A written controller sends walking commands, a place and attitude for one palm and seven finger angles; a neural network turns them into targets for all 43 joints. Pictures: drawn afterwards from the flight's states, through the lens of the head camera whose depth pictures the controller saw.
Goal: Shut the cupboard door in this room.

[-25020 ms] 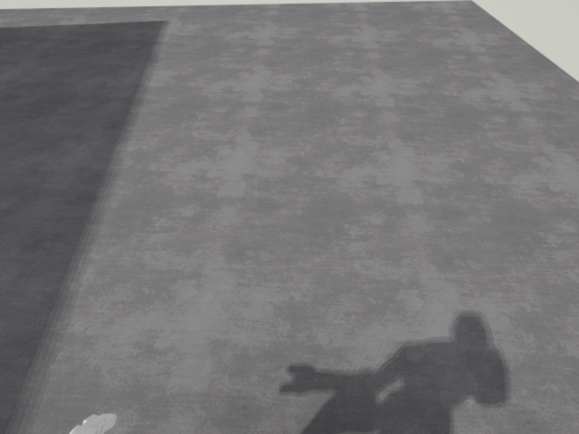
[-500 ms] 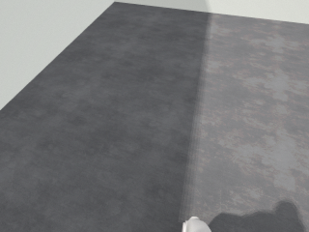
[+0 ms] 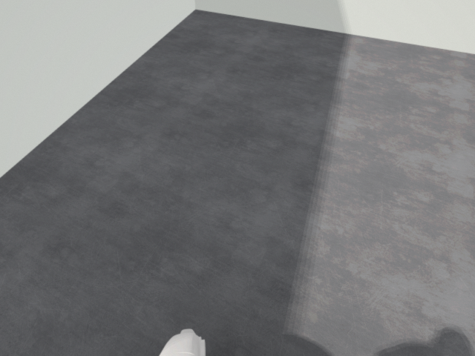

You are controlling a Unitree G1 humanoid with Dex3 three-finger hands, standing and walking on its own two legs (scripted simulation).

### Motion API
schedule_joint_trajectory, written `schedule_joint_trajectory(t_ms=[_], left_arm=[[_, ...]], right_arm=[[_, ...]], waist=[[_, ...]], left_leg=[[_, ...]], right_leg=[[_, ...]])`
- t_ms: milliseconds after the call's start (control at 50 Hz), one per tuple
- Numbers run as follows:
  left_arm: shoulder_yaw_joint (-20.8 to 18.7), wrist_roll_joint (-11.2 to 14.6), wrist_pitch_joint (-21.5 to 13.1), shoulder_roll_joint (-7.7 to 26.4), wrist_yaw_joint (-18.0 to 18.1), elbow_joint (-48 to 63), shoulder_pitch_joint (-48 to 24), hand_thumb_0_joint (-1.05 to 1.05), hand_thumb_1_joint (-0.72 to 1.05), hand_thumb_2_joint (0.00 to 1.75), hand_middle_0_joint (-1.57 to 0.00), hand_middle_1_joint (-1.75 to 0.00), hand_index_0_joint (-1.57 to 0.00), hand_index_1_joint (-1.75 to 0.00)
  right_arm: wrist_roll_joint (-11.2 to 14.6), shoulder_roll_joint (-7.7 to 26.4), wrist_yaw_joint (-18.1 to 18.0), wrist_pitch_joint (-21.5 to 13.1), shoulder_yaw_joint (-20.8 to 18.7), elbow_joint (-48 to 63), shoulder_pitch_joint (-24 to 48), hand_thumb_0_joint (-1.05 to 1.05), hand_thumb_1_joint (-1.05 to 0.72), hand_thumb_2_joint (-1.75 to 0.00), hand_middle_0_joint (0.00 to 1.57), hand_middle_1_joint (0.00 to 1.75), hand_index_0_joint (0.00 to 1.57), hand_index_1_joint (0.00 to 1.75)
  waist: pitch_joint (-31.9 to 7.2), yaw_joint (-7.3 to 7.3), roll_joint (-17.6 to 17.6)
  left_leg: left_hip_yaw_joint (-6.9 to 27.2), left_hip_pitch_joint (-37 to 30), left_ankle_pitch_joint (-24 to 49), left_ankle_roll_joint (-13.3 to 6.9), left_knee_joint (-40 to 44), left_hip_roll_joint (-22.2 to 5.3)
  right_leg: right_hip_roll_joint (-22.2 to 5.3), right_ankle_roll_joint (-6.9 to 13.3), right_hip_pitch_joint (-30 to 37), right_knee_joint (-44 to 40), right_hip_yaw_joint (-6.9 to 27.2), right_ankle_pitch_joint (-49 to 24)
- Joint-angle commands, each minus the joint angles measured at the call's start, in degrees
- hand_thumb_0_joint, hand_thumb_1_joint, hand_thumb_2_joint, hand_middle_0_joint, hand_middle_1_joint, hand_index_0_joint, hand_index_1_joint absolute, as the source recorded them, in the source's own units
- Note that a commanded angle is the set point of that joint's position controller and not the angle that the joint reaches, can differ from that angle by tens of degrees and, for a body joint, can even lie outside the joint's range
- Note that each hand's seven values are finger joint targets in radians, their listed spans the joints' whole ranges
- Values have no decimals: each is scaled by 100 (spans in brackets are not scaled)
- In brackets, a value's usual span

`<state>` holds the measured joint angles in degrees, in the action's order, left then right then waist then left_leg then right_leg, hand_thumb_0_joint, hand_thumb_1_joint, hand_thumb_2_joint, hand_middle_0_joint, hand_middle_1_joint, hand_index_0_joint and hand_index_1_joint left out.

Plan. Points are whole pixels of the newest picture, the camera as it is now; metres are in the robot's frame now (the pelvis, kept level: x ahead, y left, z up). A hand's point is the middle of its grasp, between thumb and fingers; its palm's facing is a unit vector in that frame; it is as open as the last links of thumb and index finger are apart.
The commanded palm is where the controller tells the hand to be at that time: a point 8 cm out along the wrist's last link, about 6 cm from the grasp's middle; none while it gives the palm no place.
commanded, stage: walk around to get in front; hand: left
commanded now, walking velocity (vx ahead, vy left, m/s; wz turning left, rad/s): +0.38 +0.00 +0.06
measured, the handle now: out of the picture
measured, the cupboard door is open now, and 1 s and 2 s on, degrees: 72 72 72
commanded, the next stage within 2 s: walk to a spot facing it in 0.44 s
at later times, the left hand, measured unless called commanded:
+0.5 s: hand (152, 275) +0.30 +0.22 -0.16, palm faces -0.04 -0.98 -0.18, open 7.3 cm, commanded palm none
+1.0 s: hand (179, 233) +0.41 +0.18 -0.17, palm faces +0.15 -0.97 -0.22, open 7.2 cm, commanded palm none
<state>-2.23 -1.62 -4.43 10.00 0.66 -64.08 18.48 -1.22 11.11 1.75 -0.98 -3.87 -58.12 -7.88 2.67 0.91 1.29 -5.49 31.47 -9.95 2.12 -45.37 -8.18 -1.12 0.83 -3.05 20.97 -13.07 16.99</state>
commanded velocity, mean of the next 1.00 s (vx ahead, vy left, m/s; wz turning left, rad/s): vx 0.18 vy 0.00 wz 0.19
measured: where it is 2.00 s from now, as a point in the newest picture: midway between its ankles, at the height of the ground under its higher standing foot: (252, 337)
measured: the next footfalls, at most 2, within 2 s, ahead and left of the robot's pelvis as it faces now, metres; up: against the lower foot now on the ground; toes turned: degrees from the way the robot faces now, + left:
left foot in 0.12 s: +0.19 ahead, +0.14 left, +0.00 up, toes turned +11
right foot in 0.64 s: +0.41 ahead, -0.12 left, +0.00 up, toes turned -13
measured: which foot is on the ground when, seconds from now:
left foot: up 0.00-0.10, down 0.12-0.64, up 0.66-1.00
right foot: down 0.00-0.12, up 0.14-0.62, down 0.64-1.00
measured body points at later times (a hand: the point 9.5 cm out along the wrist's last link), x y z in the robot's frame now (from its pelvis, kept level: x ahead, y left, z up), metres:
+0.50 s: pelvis +0.21 +0.04 +0.00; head +0.23 +0.04 +0.45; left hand +0.30 +0.27 -0.15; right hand +0.14 -0.19 -0.15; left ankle +0.15 +0.13 -0.74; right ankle +0.31 -0.12 -0.68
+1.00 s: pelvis +0.33 -0.02 -0.01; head +0.35 -0.01 +0.44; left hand +0.40 +0.23 -0.15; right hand +0.42 -0.26 -0.15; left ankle +0.35 +0.11 -0.69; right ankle +0.37 -0.12 -0.74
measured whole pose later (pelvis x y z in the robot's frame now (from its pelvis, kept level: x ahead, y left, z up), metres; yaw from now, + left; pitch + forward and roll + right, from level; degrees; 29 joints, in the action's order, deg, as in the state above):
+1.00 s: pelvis +0.33 -0.02 -0.01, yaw +8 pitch -1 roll -1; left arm -2.9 -1.7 -0.6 10.0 1.6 -56.1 7.2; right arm -0.9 12.0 0.8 2.5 -4.6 -56.7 -10.2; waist 3.8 -1.6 0.5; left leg -5.4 27.8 -20.6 4.1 -54.3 -6.0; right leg -7.0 1.6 -13.4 29.7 -19.6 14.1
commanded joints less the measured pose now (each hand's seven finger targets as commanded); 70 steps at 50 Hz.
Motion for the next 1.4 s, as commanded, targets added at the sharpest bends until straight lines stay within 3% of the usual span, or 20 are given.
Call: schedule_joint_trajectory(t_ms=[0, 60, 100, 120, 180, 240, 520, 580, 600, 620, 640, 700, 780, 1040, 1060, 1080, 1100, 1140, 1220, 1380], left_arm=[[-151, 18, -81, 864, 7, 153, 245, 0, 90, 90, -20, -30, -20, -30], [-161, 47, -31, 908, -1, 118, 177, 0, 90, 90, -20, -30, -20, -30], [-76, 127, -19, 412, -111, 376, 369, 0, 90, 90, -20, -30, -20, -30], [-76, 92, -4, 552, -61, 499, 71, 0, 90, 90, -20, -30, -20, -30], [-109, 29, 69, 379, -151, 394, -351, 0, 90, 90, -20, -30, -20, -30], [-98, -14, 270, 134, -151, 291, 61, 0, 90, 90, -20, -30, -20, -30], [-94, 15, 315, 106, -226, 1045, -1611, 0, 90, 90, -20, -30, -20, -30], [-112, 0, 152, 331, -151, 650, -410, 0, 90, 90, -20, -30, -20, -30], [-192, -22, 53, 732, -87, 381, 348, 0, 90, 90, -20, -30, -20, -30], [-334, -13, -20, 1362, -10, 194, 1035, 0, 90, 90, -20, -30, -20, -30], [-313, 110, -13, 1531, -7, 200, 1023, 0, 90, 90, -20, -30, -20, -30], [-167, 109, 64, 928, 69, 611, -296, 0, 90, 90, -20, -30, -20, -30], [-134, 66, 125, 649, 116, 885, -987, 0, 90, 90, -20, -30, -20, -30], [-404, 11, 432, 1277, 72, 1228, -821, 0, 90, 90, -20, -30, -20, -30], [-397, 43, 481, 1188, 53, 1261, -806, 0, 90, 90, -20, -30, -20, -30], [-356, 90, 521, 857, -4, 1490, -759, 0, 90, 90, -20, -30, -20, -30], [-240, 47, 551, 750, -2, 1792, -1242, 0, 90, 90, -20, -30, -20, -30], [-281, 58, 583, 798, 32, 1700, -1369, 0, 90, 90, -20, -30, -20, -30], [-308, 59, 608, 902, -41, 1373, -823, 0, 90, 90, -20, -30, -20, -30], [-267, 106, 611, 888, 31, 1610, -1141, 0, 90, 90, -20, -30, -20, -30]], right_arm=[[-13, 124, 86, -117, 28, 450, 291, 0, -90, -90, 20, 30, 20, 30], [-63, 462, 5, -202, -52, 182, -713, 0, -90, -90, 20, 30, 20, 30], [-115, 1617, -134, -258, -324, -234, -2334, 0, -90, -90, 20, 30, 20, 30], [-33, 1583, -187, -219, -295, -288, -2266, 0, -90, -90, 20, 30, 20, 30], [-29, 783, -225, -307, -99, 20, -1153, 0, -90, -90, 20, 30, 20, 30], [9, 485, -250, -398, -24, -33, -1004, 0, -90, -90, 20, 30, 20, 30], [-50, 473, -291, -359, -69, -523, -1899, 0, -90, -90, 20, 30, 20, 30], [17, 478, -302, -309, -11, -611, -1802, 0, -90, -90, 20, 30, 20, 30], [79, 338, -266, -330, 12, -598, -1797, 0, -90, -90, 20, 30, 20, 30], [138, -29, -243, -333, 76, -451, -2039, 0, -90, -90, 20, 30, 20, 30], [179, 131, -299, -216, 62, -392, -1961, 0, -90, -90, 20, 30, 20, 30], [112, 40, -245, -11, 8, -351, -1361, 0, -90, -90, 20, 30, 20, 30], [40, -58, -163, 264, -21, -359, -1634, 0, -90, -90, 20, 30, 20, 30], [5, 512, -8, 253, -128, 758, -416, 0, -90, -90, 20, 30, 20, 30], [-1, 751, -3, 216, -184, 737, -687, 0, -90, -90, 20, 30, 20, 30], [-47, 1402, -38, 153, -329, 799, -995, 0, -90, -90, 20, 30, 20, 30], [-27, 1753, -120, 174, -376, 733, -1292, 0, -90, -90, 20, 30, 20, 30], [0, 1576, -227, 153, -318, 728, -971, 0, -90, -90, 20, 30, 20, 30], [27, 1257, -222, 86, -196, 988, -222, 0, -90, -90, 20, 30, 20, 30], [2, 1327, -195, 169, -297, 848, -538, 0, -90, -90, 20, 30, 20, 30]], waist=[[445, 36, -672], [-64, -486, -163], [-1182, -936, 2154], [-1320, -919, 1713], [-159, -419, 245], [-97, -87, 365], [485, -349, 491], [-177, 261, 244], [-837, 546, -180], [-1636, 614, -1561], [-1929, 558, -1303], [-549, 177, -747], [-373, -314, -861], [-408, -142, -603], [-552, -298, 106], [-600, -464, 1852], [-554, -686, 1938], [-823, -521, 1515], [-746, -132, 542], [-586, -346, 574]], left_leg=[[-80, -314, -180, -189, 703, 57], [-306, -2228, -121, -338, 1459, 421], [2741, -4656, 214, -1132, 2548, -1653], [3041, -4516, -161, -1271, 2891, -1895], [1799, -2772, -301, -1071, 3247, -1462], [865, -2167, 54, -936, 3480, -1040], [-201, -3017, 1924, -886, 3072, -1026], [-253, -2726, 3267, -601, 1508, -648], [-339, -1846, 2317, -368, 335, -340], [-468, -473, -1463, -121, -1318, 508], [310, -552, -2620, -100, -2268, 570], [626, -161, -1647, -38, -2833, 157], [418, -583, -1071, 140, -2283, 121], [-230, -1353, -689, 29, 986, 328], [98, -2086, -24, -63, 1768, 225], [2130, -2733, 1683, -694, 2425, -1070], [2952, -2724, 2856, -1321, 2701, -1806], [2606, -2795, 2453, -1253, 2450, -1352], [1617, -2393, 1645, -982, 2608, -553], [2378, -2488, 1351, -1261, 2627, -562]], right_leg=[[-1766, 640, -78, -848, 953, -1488], [-1452, 393, -515, 837, 462, -2516], [-113, -137, -2859, 4225, 183, 1394], [-186, -38, -3234, 5068, 962, 1651], [-785, -68, -3293, 5217, 1263, 416], [-783, -182, -2897, 4831, 1196, -87], [-472, -57, -2792, 1719, 688, -648], [-111, 6, -760, 685, 361, -1264], [-761, 144, 766, 702, 916, -2508], [-2454, 686, 2182, 800, 2575, -4958], [-2876, 1065, 1743, 492, 2689, -5808], [-2399, 746, -54, 58, 1730, -4176], [-2035, 493, -1217, -493, 736, -2426], [-2219, 303, -782, 731, 43, -1247], [-1983, 49, -1250, 1558, -95, -814], [-1095, -500, -2602, 2924, -346, 1094], [-676, -630, -3178, 4036, 306, 2355], [-624, -568, -3434, 4779, 1113, 1592], [-586, -649, -2950, 4640, 1212, 356], [-402, -696, -2720, 3427, 1324, 792]])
